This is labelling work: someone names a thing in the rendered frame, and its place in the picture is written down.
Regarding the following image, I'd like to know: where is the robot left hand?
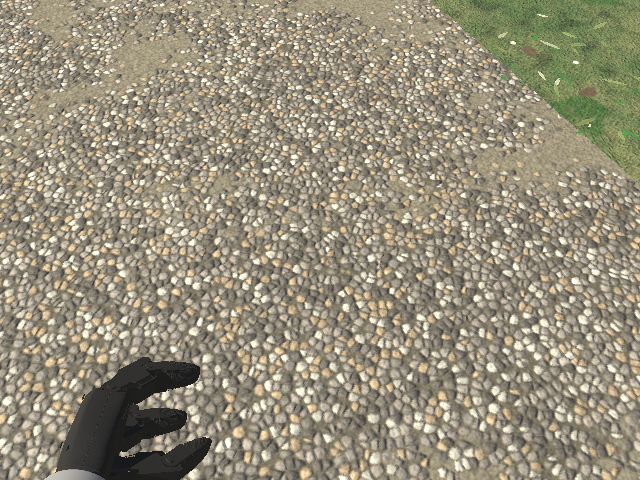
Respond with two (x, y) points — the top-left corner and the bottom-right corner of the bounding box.
(55, 357), (212, 480)

